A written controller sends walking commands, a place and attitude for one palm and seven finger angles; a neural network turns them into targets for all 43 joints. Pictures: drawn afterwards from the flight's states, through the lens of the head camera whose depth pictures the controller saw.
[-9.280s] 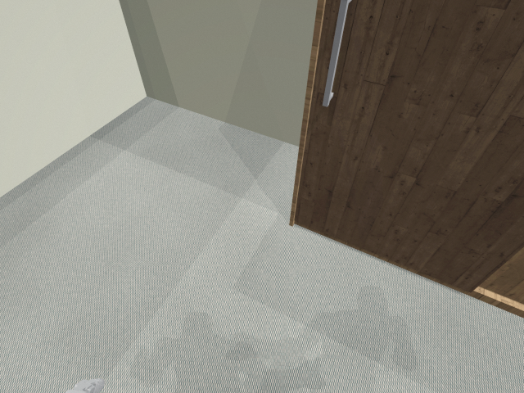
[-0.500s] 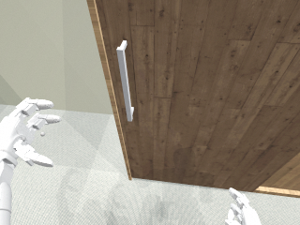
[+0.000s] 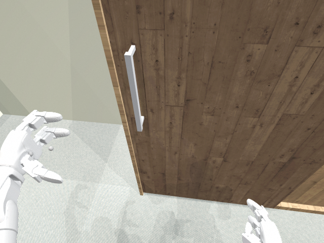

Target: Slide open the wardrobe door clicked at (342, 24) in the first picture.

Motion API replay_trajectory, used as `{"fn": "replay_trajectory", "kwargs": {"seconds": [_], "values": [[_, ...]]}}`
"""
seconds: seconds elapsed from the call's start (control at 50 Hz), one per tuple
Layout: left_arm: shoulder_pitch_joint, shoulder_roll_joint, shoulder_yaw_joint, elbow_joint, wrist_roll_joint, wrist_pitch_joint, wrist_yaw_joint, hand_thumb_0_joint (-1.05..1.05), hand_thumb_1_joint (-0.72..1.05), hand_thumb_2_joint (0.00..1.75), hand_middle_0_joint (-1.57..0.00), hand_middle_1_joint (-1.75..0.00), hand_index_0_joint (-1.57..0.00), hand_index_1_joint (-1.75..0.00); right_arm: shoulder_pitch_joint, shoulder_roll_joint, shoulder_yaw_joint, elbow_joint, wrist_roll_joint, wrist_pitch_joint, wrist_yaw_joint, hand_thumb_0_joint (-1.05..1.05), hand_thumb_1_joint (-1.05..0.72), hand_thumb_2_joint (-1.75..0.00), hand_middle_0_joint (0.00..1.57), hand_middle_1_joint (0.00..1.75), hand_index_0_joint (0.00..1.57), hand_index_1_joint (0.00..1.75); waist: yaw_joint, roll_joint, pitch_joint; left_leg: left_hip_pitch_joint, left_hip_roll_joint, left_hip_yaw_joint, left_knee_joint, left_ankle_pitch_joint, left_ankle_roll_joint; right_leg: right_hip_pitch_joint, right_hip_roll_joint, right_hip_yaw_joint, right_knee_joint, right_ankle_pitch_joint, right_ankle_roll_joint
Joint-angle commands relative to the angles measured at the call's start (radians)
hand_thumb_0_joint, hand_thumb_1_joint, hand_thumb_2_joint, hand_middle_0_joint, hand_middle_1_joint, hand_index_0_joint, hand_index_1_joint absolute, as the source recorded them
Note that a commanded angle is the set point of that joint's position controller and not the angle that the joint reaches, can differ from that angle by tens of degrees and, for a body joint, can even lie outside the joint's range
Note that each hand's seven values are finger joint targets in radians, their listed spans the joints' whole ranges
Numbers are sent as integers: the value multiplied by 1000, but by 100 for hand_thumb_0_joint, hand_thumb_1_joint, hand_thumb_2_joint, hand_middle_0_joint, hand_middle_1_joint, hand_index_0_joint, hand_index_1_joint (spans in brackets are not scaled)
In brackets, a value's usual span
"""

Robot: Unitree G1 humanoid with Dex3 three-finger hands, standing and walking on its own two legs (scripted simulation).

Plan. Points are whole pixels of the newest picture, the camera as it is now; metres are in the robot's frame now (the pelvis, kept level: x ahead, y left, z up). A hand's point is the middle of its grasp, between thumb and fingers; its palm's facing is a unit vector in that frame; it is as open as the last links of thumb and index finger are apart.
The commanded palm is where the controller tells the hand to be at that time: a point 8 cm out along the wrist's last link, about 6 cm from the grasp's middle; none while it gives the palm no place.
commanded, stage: move the hooked fingers beside the handle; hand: left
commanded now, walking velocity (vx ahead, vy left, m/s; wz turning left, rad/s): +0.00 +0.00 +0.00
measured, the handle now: (136, 94) +0.50 +0.13 +0.10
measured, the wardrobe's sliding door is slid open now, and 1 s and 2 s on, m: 0.00 0.00 0.00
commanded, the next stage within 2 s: none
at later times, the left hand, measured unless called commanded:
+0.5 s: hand (75, 131) +0.33 +0.24 +0.12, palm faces -0.01 -1.00 -0.02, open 14.0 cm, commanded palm +0.30 +0.29 +0.12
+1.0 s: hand (91, 119) +0.37 +0.22 +0.12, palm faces -0.03 -1.00 -0.01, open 14.0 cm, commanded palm +0.35 +0.27 +0.12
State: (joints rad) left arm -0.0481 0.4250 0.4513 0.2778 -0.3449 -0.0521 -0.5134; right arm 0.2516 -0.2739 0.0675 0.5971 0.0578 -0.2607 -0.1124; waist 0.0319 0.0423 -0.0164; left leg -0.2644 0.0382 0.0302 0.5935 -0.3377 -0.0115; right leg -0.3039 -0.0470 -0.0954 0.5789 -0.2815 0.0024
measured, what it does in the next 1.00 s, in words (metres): stands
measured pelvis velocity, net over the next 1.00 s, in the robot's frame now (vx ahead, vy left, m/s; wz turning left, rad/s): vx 0.00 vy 0.00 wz -0.01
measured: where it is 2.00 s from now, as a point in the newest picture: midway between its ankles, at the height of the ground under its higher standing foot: outside the picture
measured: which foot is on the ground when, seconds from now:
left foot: down 0.00-1.00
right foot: down 0.00-1.00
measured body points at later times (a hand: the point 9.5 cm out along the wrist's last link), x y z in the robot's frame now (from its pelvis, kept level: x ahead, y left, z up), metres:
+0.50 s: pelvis +0.00 +0.00 +0.00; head +0.01 -0.02 +0.45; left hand +0.32 +0.30 +0.12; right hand +0.14 -0.25 -0.09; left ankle -0.02 +0.13 -0.73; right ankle +0.01 -0.12 -0.73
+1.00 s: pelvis +0.00 +0.00 +0.00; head +0.02 -0.01 +0.45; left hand +0.37 +0.27 +0.12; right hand +0.13 -0.25 -0.10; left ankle -0.02 +0.13 -0.73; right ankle +0.01 -0.12 -0.73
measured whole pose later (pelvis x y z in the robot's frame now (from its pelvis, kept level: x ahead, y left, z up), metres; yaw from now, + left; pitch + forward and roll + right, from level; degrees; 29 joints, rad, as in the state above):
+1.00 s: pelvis +0.00 +0.00 +0.00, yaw -1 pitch +4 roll +0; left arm -0.41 0.38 0.33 0.60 -0.25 -0.12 -0.37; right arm 0.28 -0.27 0.05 0.62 0.06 -0.18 -0.10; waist -0.02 0.02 -0.03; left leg -0.35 0.03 0.04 0.62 -0.34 -0.01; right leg -0.40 -0.05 -0.08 0.61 -0.28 0.00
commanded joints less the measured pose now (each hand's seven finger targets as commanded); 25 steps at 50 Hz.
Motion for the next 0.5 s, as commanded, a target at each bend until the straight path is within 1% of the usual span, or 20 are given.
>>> {"fn": "replay_trajectory", "kwargs": {"seconds": [0.0,0.02,0.04,0.06,0.1,0.12,0.16,0.18,0.2,0.22,0.26,0.28,0.3,0.32,0.34,0.38,0.4,0.44,0.46,0.48], "values": [[-311,258,63,-201,-24,-63,0,0,-50,30,-30,-120,-30,-120,-77,-131,-58,-142,3,-51,-13,0,-90,-90,20,30,20,30,-12,18,-162,27,-40,-27,-84,215,35,77,43,39,-76,199,-17],[-340,251,52,-197,-25,-64,0,0,-50,30,-30,-120,-30,-120,-74,-129,-57,-142,4,-49,-16,0,-90,-90,20,30,20,30,-18,31,-172,32,-42,-28,-88,198,35,70,43,40,-80,181,-15],[-350,270,64,-177,-17,-65,8,0,-50,30,-30,-120,-30,-120,-68,-133,-58,-137,6,-47,-20,0,-90,-90,20,30,20,30,-19,15,-170,24,-41,-34,-89,199,34,73,43,36,-77,178,-16],[-385,237,28,-183,-11,-71,8,0,-50,30,-30,-120,-30,-120,-68,-129,-58,-135,6,-49,-22,0,-90,-90,20,30,20,30,-28,41,-177,38,-42,-32,-87,198,34,59,43,37,-76,177,-16],[-407,226,7,-185,-7,-78,18,0,-50,30,-30,-120,-30,-120,-67,-128,-57,-132,4,-50,-23,0,-90,-90,20,30,20,30,-26,32,-180,45,-39,-31,-85,202,35,65,43,40,-78,180,-19],[-401,233,15,-167,-3,-76,24,0,-50,30,-30,-120,-30,-120,-65,-128,-57,-132,4,-49,-24,0,-90,-90,20,30,20,30,-22,17,-186,36,-39,-35,-89,194,34,68,41,38,-76,172,-18],[-428,236,11,-122,8,-72,36,0,-50,30,-30,-120,-30,-120,-63,-130,-55,-124,6,-43,-26,0,-90,-90,20,30,20,30,-26,13,-162,17,-39,-38,-96,171,32,53,40,34,-78,146,-18],[-441,247,20,-121,14,-74,44,0,-50,30,-30,-120,-30,-120,-66,-131,-57,-125,6,-43,-26,0,-90,-90,20,30,20,30,-22,35,-169,16,-40,-38,-97,171,30,56,37,36,-76,142,-20],[-431,261,30,-108,17,-73,52,0,-50,30,-30,-120,-30,-120,-62,-133,-56,-125,2,-40,-24,0,-90,-90,20,30,20,30,-14,0,-174,12,-37,-36,-95,183,31,73,38,38,-76,151,-20],[-446,244,17,-108,19,-72,55,0,-50,30,-30,-120,-30,-120,-66,-129,-55,-131,4,-39,-22,0,-90,-90,20,30,20,30,-17,14,-200,15,-40,-32,-96,188,32,81,36,41,-73,163,-19],[-438,275,51,-94,24,-74,67,0,-50,30,-30,-120,-30,-120,-61,-128,-57,-132,2,-34,-20,0,-90,-90,20,30,20,30,-8,35,-215,18,-39,-31,-94,215,30,91,35,39,-65,191,-22],[-432,251,34,-87,25,-75,70,0,-50,30,-30,-120,-30,-120,-62,-126,-55,-135,2,-33,-17,0,-90,-90,20,30,20,30,-8,36,-211,13,-40,-29,-94,229,29,94,34,37,-62,209,-23],[-428,261,42,-82,22,-77,71,0,-50,30,-30,-120,-30,-120,-56,-130,-57,-134,-1,-30,-13,0,-90,-90,20,30,20,30,-5,-12,-223,9,-36,-26,-88,242,32,112,36,42,-60,230,-21],[-439,248,30,-73,21,-76,70,0,-50,30,-30,-120,-30,-120,-57,-129,-58,-135,2,-27,-12,0,-90,-90,20,30,20,30,-10,-4,-215,3,-36,-20,-90,239,32,105,34,42,-60,236,-19],[-459,259,38,-59,25,-78,71,0,-50,30,-30,-120,-30,-120,-53,-131,-60,-130,3,-24,-13,0,-90,-90,20,30,20,30,-13,21,-208,-2,-38,-18,-88,233,30,99,34,45,-60,233,-20],[-467,245,27,-66,26,-84,75,0,-50,30,-30,-120,-30,-120,-45,-131,-64,-135,2,-22,-10,0,-90,-90,20,30,20,30,-15,3,-239,9,-38,-18,-86,243,32,101,35,43,-54,244,-19],[-452,263,43,-49,24,-83,74,0,-50,30,-30,-120,-30,-120,-40,-134,-64,-133,-1,-18,-7,0,-90,-90,20,30,20,30,-9,-22,-235,-3,-35,-16,-80,258,34,116,35,47,-51,266,-20],[-470,272,50,-35,27,-86,71,0,-50,30,-30,-120,-30,-120,-32,-137,-67,-129,1,-11,-6,0,-90,-90,20,30,20,30,-15,-5,-241,-9,-37,-14,-79,261,33,113,33,49,-47,280,-18],[-465,262,46,-41,24,-87,70,0,-50,30,-30,-120,-30,-120,-30,-135,-69,-132,1,-9,-5,0,-90,-90,20,30,20,30,-14,7,-254,-5,-40,-9,-75,264,34,113,33,52,-45,286,-17],[-475,257,38,-41,27,-90,71,0,-50,30,-30,-120,-30,-120,-27,-135,-70,-129,2,-7,-5,0,-90,-90,20,30,20,30,-20,11,-250,-4,-38,-9,-75,261,33,103,33,48,-46,280,-18]]}}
